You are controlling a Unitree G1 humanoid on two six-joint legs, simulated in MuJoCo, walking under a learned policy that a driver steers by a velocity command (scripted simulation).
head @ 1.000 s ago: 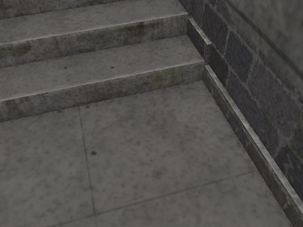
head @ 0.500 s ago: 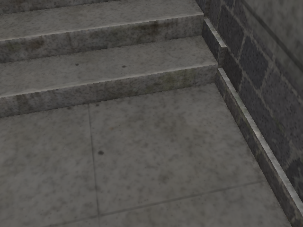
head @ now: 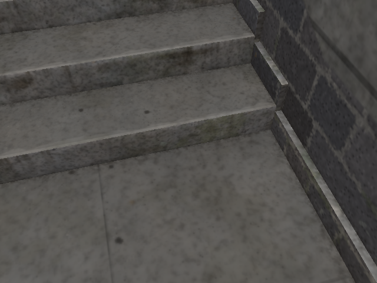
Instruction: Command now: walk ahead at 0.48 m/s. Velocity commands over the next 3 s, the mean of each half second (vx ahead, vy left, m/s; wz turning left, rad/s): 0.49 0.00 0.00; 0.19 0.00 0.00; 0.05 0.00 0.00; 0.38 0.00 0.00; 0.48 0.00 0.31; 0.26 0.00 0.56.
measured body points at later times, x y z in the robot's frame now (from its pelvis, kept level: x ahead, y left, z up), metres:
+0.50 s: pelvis +0.27 -0.04 +0.00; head +0.30 -0.05 +0.45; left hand +0.38 +0.23 -0.11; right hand +0.37 -0.32 -0.13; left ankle +0.22 +0.10 -0.64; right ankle +0.33 -0.13 -0.74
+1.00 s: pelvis +0.44 +0.03 +0.00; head +0.47 +0.05 +0.45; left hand +0.48 +0.28 -0.16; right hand +0.54 -0.21 -0.13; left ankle +0.52 +0.11 -0.74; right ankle +0.39 -0.11 -0.70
